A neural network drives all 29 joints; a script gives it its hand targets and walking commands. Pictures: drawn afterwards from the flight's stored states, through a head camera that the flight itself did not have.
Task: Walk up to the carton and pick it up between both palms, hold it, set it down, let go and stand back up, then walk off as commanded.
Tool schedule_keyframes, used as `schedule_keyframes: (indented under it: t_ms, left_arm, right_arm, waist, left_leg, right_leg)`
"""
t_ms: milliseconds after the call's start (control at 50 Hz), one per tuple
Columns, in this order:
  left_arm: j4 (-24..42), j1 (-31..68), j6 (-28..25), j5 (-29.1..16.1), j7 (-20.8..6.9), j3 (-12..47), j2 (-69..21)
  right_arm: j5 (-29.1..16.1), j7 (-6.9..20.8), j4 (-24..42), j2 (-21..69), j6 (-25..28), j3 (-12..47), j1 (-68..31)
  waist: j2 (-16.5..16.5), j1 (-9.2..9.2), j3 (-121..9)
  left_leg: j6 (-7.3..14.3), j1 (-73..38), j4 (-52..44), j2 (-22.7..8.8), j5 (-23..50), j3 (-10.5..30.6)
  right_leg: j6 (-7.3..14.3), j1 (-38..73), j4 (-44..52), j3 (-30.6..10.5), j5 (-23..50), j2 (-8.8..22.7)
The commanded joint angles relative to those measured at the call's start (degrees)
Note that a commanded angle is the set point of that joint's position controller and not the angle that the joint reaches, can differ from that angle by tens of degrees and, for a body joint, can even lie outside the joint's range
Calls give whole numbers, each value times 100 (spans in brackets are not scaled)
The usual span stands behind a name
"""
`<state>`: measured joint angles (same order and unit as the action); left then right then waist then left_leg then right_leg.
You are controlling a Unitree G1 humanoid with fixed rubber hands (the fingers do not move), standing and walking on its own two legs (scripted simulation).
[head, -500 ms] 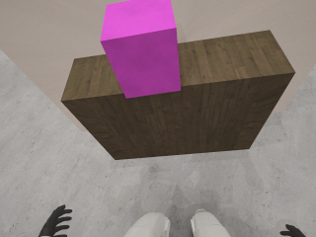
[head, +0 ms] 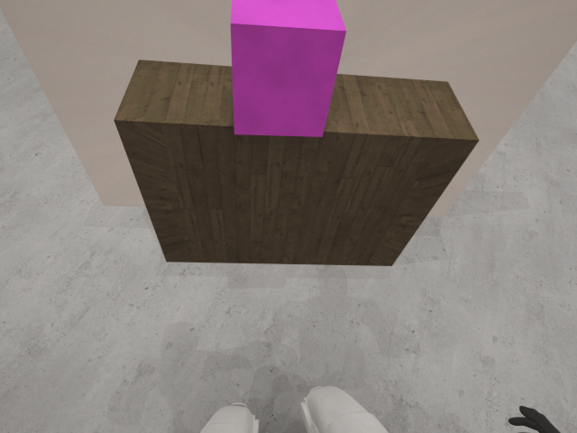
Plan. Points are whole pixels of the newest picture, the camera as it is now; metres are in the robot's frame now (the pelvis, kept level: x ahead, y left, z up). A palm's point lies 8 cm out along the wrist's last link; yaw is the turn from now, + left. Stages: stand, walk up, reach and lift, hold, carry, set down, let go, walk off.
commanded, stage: walk off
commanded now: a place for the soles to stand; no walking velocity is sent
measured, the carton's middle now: (280, 62) +0.84 +0.02 +0.04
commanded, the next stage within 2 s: none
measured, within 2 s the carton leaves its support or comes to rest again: neither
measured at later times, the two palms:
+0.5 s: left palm out of the picture +0.01 +0.28 -0.05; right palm out of the picture -0.01 -0.34 -0.13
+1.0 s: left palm out of the picture +0.05 +0.30 -0.11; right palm out of the picture +0.04 -0.35 -0.05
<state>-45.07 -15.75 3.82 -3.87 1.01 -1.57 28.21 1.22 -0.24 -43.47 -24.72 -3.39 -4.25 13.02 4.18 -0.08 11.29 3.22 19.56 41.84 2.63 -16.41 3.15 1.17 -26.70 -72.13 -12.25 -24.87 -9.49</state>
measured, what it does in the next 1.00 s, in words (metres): steps on the spot: right foot, then left foot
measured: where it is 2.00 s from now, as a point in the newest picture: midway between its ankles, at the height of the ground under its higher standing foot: outside the picture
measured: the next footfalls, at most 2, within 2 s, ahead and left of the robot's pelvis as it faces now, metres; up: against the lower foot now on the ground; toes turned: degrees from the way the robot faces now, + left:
right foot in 0.22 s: -0.02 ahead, -0.12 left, +0.00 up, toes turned +5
left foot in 0.68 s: -0.02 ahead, +0.09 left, +0.00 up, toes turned -4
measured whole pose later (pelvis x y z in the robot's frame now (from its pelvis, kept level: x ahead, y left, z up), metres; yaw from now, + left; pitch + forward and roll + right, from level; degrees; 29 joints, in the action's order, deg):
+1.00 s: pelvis -0.04 -0.01 +0.01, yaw +1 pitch -2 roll -1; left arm -47.3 -11.6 -1.0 -3.8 0.9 -1.5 24.9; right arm 1.3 -0.2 -48.3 -24.3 2.0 -4.4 13.9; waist 3.6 -0.1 6.3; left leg 1.9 14.2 38.1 2.3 -22.0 4.6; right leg 2.9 -18.3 -45.0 -3.4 -26.5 -1.5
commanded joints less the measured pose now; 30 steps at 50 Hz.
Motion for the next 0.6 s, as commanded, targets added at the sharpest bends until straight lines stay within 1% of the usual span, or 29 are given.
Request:
schedule_keyframes:
  t_ms: [0,20,60,80,100,120,140,160,180,200,220,240,260,280,300,320,340,360,380,400,420,440,460,480,500,520,540,560,580]
  left_arm:
    - [163,-298,-203,405,165,-603,909]
    - [146,-401,-250,410,127,-611,959]
    - [181,-420,-282,411,112,-549,783]
    - [246,-284,-273,399,106,-549,789]
    - [203,-492,-263,462,40,-616,769]
    - [139,-576,-313,437,33,-576,662]
    - [-32,-951,-341,476,18,-631,591]
    - [-142,-1294,-351,494,33,-603,545]
    - [-137,-1222,-370,490,-18,-595,376]
    - [-34,-1087,-395,593,8,-629,635]
    - [293,-409,-440,718,67,-649,1027]
    - [514,288,-454,764,57,-729,1192]
    - [417,759,-413,815,63,-713,1178]
    - [444,771,-480,742,73,-672,997]
    - [486,899,-495,682,57,-581,807]
    - [541,952,-507,691,34,-600,804]
    - [405,694,-524,615,20,-617,676]
    - [489,700,-586,623,37,-599,706]
    - [369,570,-585,634,26,-580,559]
    - [378,515,-594,616,-3,-605,652]
    - [182,140,-654,585,34,-649,628]
    - [288,248,-640,605,40,-646,743]
    - [262,139,-607,586,-15,-696,726]
    - [258,134,-661,570,-33,-643,632]
    - [246,150,-623,648,-5,-674,738]
    - [215,93,-584,602,-35,-699,804]
    - [211,264,-611,651,-48,-601,739]
    - [325,438,-602,649,-71,-608,792]
    - [240,362,-600,680,-86,-588,736]
  right_arm:
    - [1,22,630,-1034,97,-347,-444]
    - [51,14,507,-1072,125,-369,-313]
    - [66,32,566,-1093,112,-372,-208]
    - [47,-22,537,-1281,81,-410,-230]
    - [80,-13,546,-1248,88,-395,-128]
    - [139,10,587,-1339,78,-441,-332]
    - [142,20,572,-1255,81,-396,-367]
    - [120,34,617,-1234,41,-389,-450]
    - [103,-15,554,-1106,93,-404,-359]
    - [46,-47,599,-862,47,-350,-228]
    - [-16,-73,507,-764,81,-331,-96]
    - [-8,-98,279,-1058,90,-404,65]
    - [26,-103,140,-1192,87,-465,184]
    - [-53,-54,154,-1189,117,-473,283]
    - [-108,-71,117,-1163,146,-430,258]
    - [-128,-24,82,-1174,151,-385,488]
    - [-109,-4,39,-1108,150,-352,738]
    - [-101,-15,27,-1111,164,-367,605]
    - [-146,-24,34,-961,213,-305,465]
    - [-73,-30,-78,-1130,251,-303,573]
    - [-88,11,-41,-994,251,-257,442]
    - [-98,-44,-16,-974,294,-282,406]
    - [-25,-11,-46,-1025,333,-283,286]
    - [3,-2,-146,-1134,362,-314,435]
    - [50,24,-84,-1151,338,-314,501]
    - [18,15,-133,-1074,381,-284,611]
    - [28,37,-263,-1097,414,-301,382]
    - [7,42,-154,-1092,463,-295,497]
    - [16,41,-195,-961,485,-289,517]
  waist:
    - [-2017,283,-703]
    - [-1636,288,-887]
    - [-1876,271,-880]
    - [-1673,274,-696]
    - [-1618,130,-724]
    - [-1862,77,-473]
    - [-1785,-115,-706]
    - [-1427,-260,-956]
    - [-874,-306,-1015]
    - [141,-342,-726]
    - [568,-200,-61]
    - [160,-8,213]
    - [243,79,278]
    - [346,154,330]
    - [304,212,453]
    - [799,200,41]
    - [655,130,-202]
    - [702,45,-263]
    - [359,-32,-476]
    - [762,-78,-483]
    - [455,-218,-421]
    - [573,-241,-743]
    - [698,-304,-743]
    - [587,-285,-790]
    - [750,-273,-865]
    - [806,-336,-874]
    - [674,-261,-724]
    - [1083,-220,-780]
    - [930,-190,-650]
  left_leg:
    - [761,-642,-2261,-1155,-1314,1558]
    - [914,-881,-2106,-1316,-1407,1779]
    - [973,-758,-2010,-1364,-1483,1760]
    - [1007,-234,-2102,-1630,-1719,2032]
    - [976,-210,-2135,-1601,-2001,2084]
    - [869,176,-2167,-1526,-2086,1914]
    - [701,4,-2096,-1552,-2018,1771]
    - [498,202,-1699,-1423,-1753,1662]
    - [384,405,-1251,-1223,-1675,1524]
    - [120,850,1,-654,-1833,1092]
    - [-299,1453,1210,378,-1801,716]
    - [-308,968,2318,421,-1466,1089]
    - [-219,568,2580,499,-1274,1390]
    - [-231,710,2680,402,-1014,1357]
    - [-275,672,2673,450,-748,1223]
    - [-325,507,2766,576,-571,1164]
    - [-402,646,2375,555,-483,1179]
    - [-428,867,2191,481,-468,1280]
    - [-477,771,1903,365,-620,1036]
    - [-496,971,1487,283,-616,1126]
    - [-464,1244,1243,243,-490,1154]
    - [-429,1262,1052,119,-812,1163]
    - [-458,1274,1080,115,-828,885]
    - [-444,1196,991,94,-665,930]
    - [-444,1066,900,12,-964,666]
    - [-394,1038,628,-54,-1338,648]
    - [-392,749,461,-186,-1346,482]
    - [-320,534,358,-167,-1436,178]
    - [-246,362,-70,-225,-1385,121]
  right_leg:
    - [-312,-375,606,488,-386,265]
    - [-257,-387,658,523,-653,283]
    - [-180,-78,1479,585,-829,435]
    - [-104,297,1599,589,-884,495]
    - [-9,457,2142,733,-1324,539]
    - [56,759,2592,895,-892,598]
    - [107,1136,3487,1043,-1051,704]
    - [162,1882,4126,1089,28,719]
    - [224,2047,4360,731,123,630]
    - [477,1634,5354,-776,-984,1395]
    - [768,682,5914,-2812,-1790,2600]
    - [1132,-519,6251,-2777,-2447,2949]
    - [1287,-886,6286,-2566,-2346,2801]
    - [1064,-548,6165,-1998,-2148,2381]
    - [863,-797,6127,-1697,-1781,2048]
    - [870,-243,5986,-1224,-1578,1877]
    - [426,494,6013,-1307,-1703,1769]
    - [598,924,5830,-1330,-1489,1849]
    - [610,1188,5817,-1293,-1540,1928]
    - [693,1670,5653,-1241,-1518,1902]
    - [431,2063,5662,-1534,-1298,1970]
    - [702,2236,5521,-1537,-1207,2040]
    - [599,2419,5659,-1452,-1320,2027]
    - [462,2442,5753,-1546,-1473,2058]
    - [774,2280,5579,-1553,-1560,2103]
    - [902,2346,5601,-1631,-1602,2233]
    - [1166,1860,5502,-1407,-1465,2237]
    - [1172,1714,5506,-1215,-1391,2165]
    - [1188,1596,5487,-1343,-758,2230]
